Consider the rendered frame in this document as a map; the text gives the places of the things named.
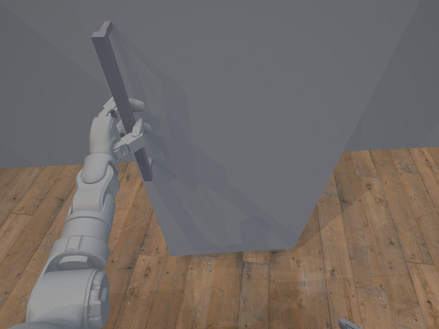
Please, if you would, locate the robot left hand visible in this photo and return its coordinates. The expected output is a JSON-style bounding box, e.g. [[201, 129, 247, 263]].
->
[[88, 97, 152, 164]]

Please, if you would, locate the robot left forearm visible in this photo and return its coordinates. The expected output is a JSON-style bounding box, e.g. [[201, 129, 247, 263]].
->
[[25, 154, 120, 322]]

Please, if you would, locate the fridge door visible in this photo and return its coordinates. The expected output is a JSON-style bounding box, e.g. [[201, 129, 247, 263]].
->
[[75, 0, 420, 256]]

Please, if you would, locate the handle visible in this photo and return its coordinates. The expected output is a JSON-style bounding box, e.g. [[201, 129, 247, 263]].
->
[[91, 21, 153, 182]]

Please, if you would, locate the left robot upper arm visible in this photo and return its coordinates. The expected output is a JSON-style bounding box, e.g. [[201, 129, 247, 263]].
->
[[8, 269, 110, 329]]

